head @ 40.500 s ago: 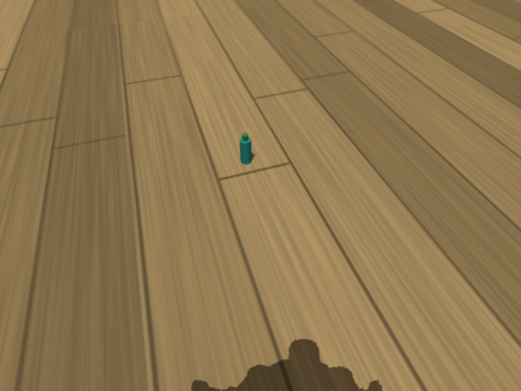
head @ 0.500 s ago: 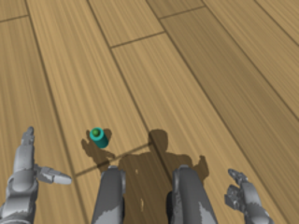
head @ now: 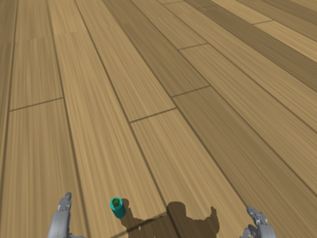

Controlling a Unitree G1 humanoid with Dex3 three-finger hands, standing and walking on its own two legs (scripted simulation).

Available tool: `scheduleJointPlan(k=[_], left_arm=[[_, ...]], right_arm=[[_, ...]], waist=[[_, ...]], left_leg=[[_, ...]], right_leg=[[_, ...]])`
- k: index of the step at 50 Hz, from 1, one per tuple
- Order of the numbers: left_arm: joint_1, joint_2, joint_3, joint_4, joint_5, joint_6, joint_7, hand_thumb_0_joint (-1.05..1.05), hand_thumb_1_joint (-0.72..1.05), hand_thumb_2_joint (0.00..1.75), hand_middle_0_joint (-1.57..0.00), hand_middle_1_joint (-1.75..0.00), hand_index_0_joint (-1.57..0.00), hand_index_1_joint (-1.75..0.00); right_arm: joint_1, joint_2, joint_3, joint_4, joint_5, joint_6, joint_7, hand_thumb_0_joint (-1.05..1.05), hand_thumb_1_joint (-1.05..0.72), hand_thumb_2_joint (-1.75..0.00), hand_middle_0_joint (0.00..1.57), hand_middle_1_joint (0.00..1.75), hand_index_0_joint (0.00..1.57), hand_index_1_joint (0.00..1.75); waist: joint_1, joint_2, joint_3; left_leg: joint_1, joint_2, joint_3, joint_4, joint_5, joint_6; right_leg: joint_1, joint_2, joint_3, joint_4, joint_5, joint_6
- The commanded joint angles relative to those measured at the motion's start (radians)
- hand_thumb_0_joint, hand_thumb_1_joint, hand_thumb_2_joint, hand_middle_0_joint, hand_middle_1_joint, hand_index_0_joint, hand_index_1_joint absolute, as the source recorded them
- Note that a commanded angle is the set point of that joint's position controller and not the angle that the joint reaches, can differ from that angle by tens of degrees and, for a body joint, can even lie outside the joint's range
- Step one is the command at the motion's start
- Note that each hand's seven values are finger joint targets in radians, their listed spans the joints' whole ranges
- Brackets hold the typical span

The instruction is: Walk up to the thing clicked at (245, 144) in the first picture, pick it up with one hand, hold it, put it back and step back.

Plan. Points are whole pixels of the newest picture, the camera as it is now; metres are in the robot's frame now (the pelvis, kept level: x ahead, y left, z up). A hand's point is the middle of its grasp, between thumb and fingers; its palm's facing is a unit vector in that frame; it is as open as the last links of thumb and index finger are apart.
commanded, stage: home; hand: left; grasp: from the side
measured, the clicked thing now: (117, 207) +0.40 +0.22 -0.61
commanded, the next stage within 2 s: stand in 1.72 s
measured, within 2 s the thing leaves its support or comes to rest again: neither
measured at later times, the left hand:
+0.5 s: hand out of the picture +0.16 +0.18 -0.04, palm faces +0.12 -0.95 -0.28, open 17.5 cm
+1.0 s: hand out of the picture +0.15 +0.17 -0.04, palm faces +0.12 -0.95 -0.27, open 17.4 cm
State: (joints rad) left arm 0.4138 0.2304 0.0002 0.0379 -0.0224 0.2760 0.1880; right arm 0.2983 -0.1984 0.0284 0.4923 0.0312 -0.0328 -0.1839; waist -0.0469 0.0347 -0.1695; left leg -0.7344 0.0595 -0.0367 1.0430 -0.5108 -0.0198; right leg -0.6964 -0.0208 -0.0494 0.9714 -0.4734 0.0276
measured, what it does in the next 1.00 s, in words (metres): stands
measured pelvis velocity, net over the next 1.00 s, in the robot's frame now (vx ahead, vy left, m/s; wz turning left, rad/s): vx -0.01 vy -0.01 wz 0.01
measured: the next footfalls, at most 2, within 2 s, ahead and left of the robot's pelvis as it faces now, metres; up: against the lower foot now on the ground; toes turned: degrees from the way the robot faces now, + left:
none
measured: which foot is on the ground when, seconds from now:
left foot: down 0.00-1.00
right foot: down 0.00-1.00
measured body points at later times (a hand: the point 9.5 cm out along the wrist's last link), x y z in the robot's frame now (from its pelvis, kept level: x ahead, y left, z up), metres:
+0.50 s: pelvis -0.01 -0.01 +0.01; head +0.01 +0.00 +0.46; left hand +0.15 +0.23 -0.02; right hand +0.16 -0.24 -0.05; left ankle +0.00 +0.13 -0.68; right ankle +0.00 -0.14 -0.68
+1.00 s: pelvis -0.01 -0.01 +0.01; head +0.00 -0.01 +0.46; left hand +0.14 +0.22 -0.02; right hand +0.15 -0.25 -0.05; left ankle +0.00 +0.13 -0.68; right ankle +0.00 -0.14 -0.68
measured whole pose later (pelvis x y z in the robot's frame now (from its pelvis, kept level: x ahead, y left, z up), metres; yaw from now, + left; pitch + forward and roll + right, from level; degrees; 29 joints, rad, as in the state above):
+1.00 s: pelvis -0.01 -0.01 +0.01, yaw +1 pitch +7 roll -2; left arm 0.46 0.21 -0.01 0.01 -0.01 0.26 0.13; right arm 0.28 -0.20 0.03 0.51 0.01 -0.13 -0.18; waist -0.02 0.03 -0.11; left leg -0.61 0.06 -0.04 0.94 -0.45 -0.04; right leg -0.58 -0.02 -0.06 0.90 -0.43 0.01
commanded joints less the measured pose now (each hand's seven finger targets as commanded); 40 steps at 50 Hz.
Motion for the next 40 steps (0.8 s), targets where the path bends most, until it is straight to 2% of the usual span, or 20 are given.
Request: scheduleJointPlan(k=[1,4,5,6,7,9,11,13,15,17,22,23,26,28,29,30,32,34,37,40], left_arm=[[0.038,0.076,0.035,-0.219,0.009,-0.032,0.005,0.0,-0.57,0.05,-0.05,-0.05,-0.05,-0.05],[0.022,0.101,0.052,-0.294,0.011,-0.039,-0.003,0.0,-0.57,0.04,-0.05,-0.05,-0.05,-0.05],[0.072,0.054,0.023,-0.204,0.012,-0.034,-0.011,0.0,-0.59,0.03,-0.04,-0.05,-0.04,-0.05],[0.058,0.051,0.018,-0.225,0.012,-0.037,-0.016,0.0,-0.58,0.04,-0.05,-0.05,-0.05,-0.05],[0.011,0.083,0.045,-0.275,0.012,-0.045,-0.014,0.0,-0.57,0.05,-0.05,-0.05,-0.05,-0.05],[0.029,0.069,0.036,-0.209,0.021,-0.046,-0.022,0.0,-0.56,0.05,-0.05,-0.05,-0.05,-0.05],[-0.025,0.084,0.043,-0.271,0.018,-0.054,-0.025,0.0,-0.55,0.05,-0.05,-0.05,-0.05,-0.05],[0.006,0.06,0.024,-0.237,0.022,-0.052,-0.029,0.0,-0.57,0.04,-0.05,-0.05,-0.05,-0.05],[-0.027,0.095,0.048,-0.28,0.021,-0.057,-0.025,0.0,-0.57,0.05,-0.05,-0.05,-0.05,-0.05],[0.041,0.054,0.022,-0.193,0.022,-0.048,-0.031,0.0,-0.58,0.04,-0.05,-0.05,-0.05,-0.05],[0.01,0.089,0.053,-0.24,0.02,-0.057,-0.03,0.0,-0.55,0.05,-0.05,-0.05,-0.05,-0.05],[0.049,0.059,0.033,-0.18,0.02,-0.053,-0.035,0.0,-0.55,0.05,-0.05,-0.06,-0.05,-0.05],[0.02,0.092,0.058,-0.221,0.019,-0.059,-0.034,0.0,-0.56,0.05,-0.05,-0.05,-0.05,-0.05],[0.054,0.054,0.034,-0.175,0.017,-0.055,-0.04,0.0,-0.57,0.05,-0.05,-0.05,-0.05,-0.05],[-0.005,0.087,0.053,-0.249,0.016,-0.064,-0.037,0.0,-0.55,0.06,-0.05,-0.06,-0.05,-0.06],[0.006,0.093,0.061,-0.247,0.019,-0.065,-0.035,0.0,-0.55,0.05,-0.05,-0.06,-0.05,-0.05],[0.05,0.052,0.034,-0.148,0.017,-0.056,-0.04,0.0,-0.57,0.05,-0.05,-0.05,-0.05,-0.05],[-0.023,0.102,0.066,-0.265,0.017,-0.068,-0.036,0.0,-0.55,0.06,-0.05,-0.06,-0.05,-0.06],[0.031,0.063,0.041,-0.184,0.015,-0.06,-0.043,0.0,-0.53,0.07,-0.05,-0.06,-0.05,-0.06],[0.012,0.081,0.054,-0.205,0.019,-0.066,-0.04,0.0,-0.53,0.07,-0.05,-0.06,-0.05,-0.06]], right_arm=[[-0.077,-0.116,-0.051,-0.167,-0.006,-0.068,-0.02,0.0,-0.9,-0.9,0.2,0.3,0.2,0.3],[-0.073,-0.117,-0.051,-0.171,-0.01,-0.082,-0.019,0.0,-0.9,-0.9,0.2,0.3,0.2,0.3],[-0.077,-0.116,-0.049,-0.172,-0.011,-0.088,-0.017,0.0,-0.9,-0.9,0.2,0.3,0.2,0.3],[-0.078,-0.114,-0.05,-0.172,-0.014,-0.094,-0.017,0.0,-0.9,-0.9,0.2,0.3,0.2,0.3],[-0.075,-0.117,-0.051,-0.171,-0.015,-0.097,-0.016,0.0,-0.9,-0.9,0.2,0.3,0.2,0.3],[-0.076,-0.118,-0.051,-0.165,-0.02,-0.106,-0.015,0.0,-0.9,-0.9,0.2,0.3,0.2,0.3],[-0.08,-0.118,-0.048,-0.166,-0.021,-0.114,-0.012,0.0,-0.9,-0.9,0.2,0.3,0.2,0.3],[-0.082,-0.118,-0.047,-0.165,-0.024,-0.12,-0.011,0.0,-0.9,-0.9,0.2,0.3,0.2,0.3],[-0.082,-0.116,-0.045,-0.158,-0.021,-0.127,-0.012,0.0,-0.9,-0.9,0.2,0.3,0.2,0.3],[-0.087,-0.112,-0.04,-0.158,-0.023,-0.13,-0.011,0.0,-0.9,-0.9,0.2,0.3,0.2,0.3],[-0.085,-0.116,-0.045,-0.146,-0.022,-0.134,-0.008,0.0,-0.9,-0.9,0.2,0.3,0.2,0.3],[-0.091,-0.113,-0.042,-0.153,-0.024,-0.133,-0.009,0.0,-0.9,-0.9,0.2,0.3,0.2,0.3],[-0.087,-0.114,-0.044,-0.149,-0.023,-0.133,-0.011,0.0,-0.9,-0.9,0.2,0.3,0.2,0.3],[-0.1,-0.112,-0.041,-0.154,-0.022,-0.135,-0.008,0.0,-0.9,-0.9,0.2,0.3,0.2,0.3],[-0.098,-0.113,-0.045,-0.151,-0.022,-0.134,-0.009,0.0,-0.9,-0.9,0.2,0.3,0.2,0.3],[-0.086,-0.116,-0.048,-0.145,-0.023,-0.134,-0.011,0.0,-0.9,-0.9,0.2,0.3,0.2,0.3],[-0.098,-0.115,-0.043,-0.15,-0.021,-0.138,-0.01,0.0,-0.9,-0.9,0.2,0.3,0.2,0.3],[-0.093,-0.114,-0.046,-0.148,-0.022,-0.139,-0.013,0.0,-0.9,-0.9,0.2,0.3,0.2,0.3],[-0.1,-0.113,-0.043,-0.15,-0.022,-0.143,-0.011,0.0,-0.9,-0.9,0.2,0.3,0.2,0.3],[-0.101,-0.114,-0.045,-0.146,-0.021,-0.146,-0.013,0.0,-0.9,-0.9,0.2,0.3,0.2,0.3]], waist=[[0.017,-0.007,-0.044],[0.02,0.024,-0.036],[0.009,-0.013,0.001],[0.004,-0.002,0.001],[0.011,0.011,-0.009],[0.001,-0.001,-0.006],[0.011,0.041,-0.015],[0.011,0.043,-0.034],[0.02,0.05,-0.033],[0.011,0.014,-0.015],[0.025,0.018,-0.023],[0.015,-0.005,-0.012],[0.022,-0.016,-0.026],[0.023,-0.014,-0.004],[0.026,0.015,-0.028],[0.025,0.016,-0.055],[0.016,-0.027,0.011],[0.026,0.004,-0.046],[0.022,-0.016,0.011],[0.024,-0.012,-0.015]], left_leg=[[0.138,-0.036,0.012,-0.213,0.254,0.02],[0.159,-0.038,0.017,-0.233,0.252,0.015],[0.154,-0.037,0.016,-0.238,0.241,0.016],[0.153,-0.038,0.017,-0.234,0.247,0.016],[0.156,-0.041,0.018,-0.236,0.243,0.016],[0.162,-0.04,0.017,-0.238,0.242,0.016],[0.177,-0.041,0.014,-0.255,0.224,0.012],[0.194,-0.038,0.007,-0.262,0.227,0.008],[0.197,-0.043,0.014,-0.262,0.226,0.009],[0.189,-0.045,0.016,-0.257,0.233,0.012],[0.188,-0.05,0.029,-0.248,0.242,0.015],[0.176,-0.053,0.033,-0.242,0.232,0.018],[0.175,-0.055,0.039,-0.234,0.236,0.023],[0.169,-0.055,0.038,-0.247,0.202,0.022],[0.183,-0.053,0.039,-0.249,0.208,0.019],[0.198,-0.053,0.039,-0.244,0.238,0.018],[0.161,-0.056,0.04,-0.244,0.2,0.024],[0.188,-0.055,0.043,-0.243,0.204,0.024],[0.159,-0.058,0.046,-0.247,0.16,0.026],[0.169,-0.057,0.044,-0.249,0.167,0.025]], right_leg=[[0.115,0.045,-0.041,-0.164,0.211,-0.035],[0.133,0.045,-0.038,-0.175,0.203,-0.036],[0.123,0.047,-0.04,-0.178,0.194,-0.034],[0.124,0.045,-0.037,-0.183,0.201,-0.033],[0.134,0.042,-0.035,-0.186,0.2,-0.032],[0.133,0.044,-0.032,-0.187,0.195,-0.033],[0.137,0.043,-0.031,-0.185,0.179,-0.036],[0.146,0.045,-0.034,-0.183,0.176,-0.038],[0.156,0.043,-0.032,-0.192,0.178,-0.037],[0.162,0.042,-0.031,-0.201,0.185,-0.034],[0.175,0.037,-0.024,-0.214,0.202,-0.031],[0.166,0.036,-0.021,-0.224,0.198,-0.027],[0.176,0.031,-0.014,-0.23,0.21,-0.023],[0.168,0.033,-0.015,-0.232,0.172,-0.026],[0.173,0.033,-0.015,-0.23,0.178,-0.027],[0.186,0.034,-0.015,-0.223,0.205,-0.029],[0.16,0.032,-0.015,-0.236,0.176,-0.023],[0.178,0.029,-0.007,-0.238,0.176,-0.025],[0.155,0.028,-0.008,-0.253,0.137,-0.022],[0.168,0.029,-0.009,-0.247,0.142,-0.024]])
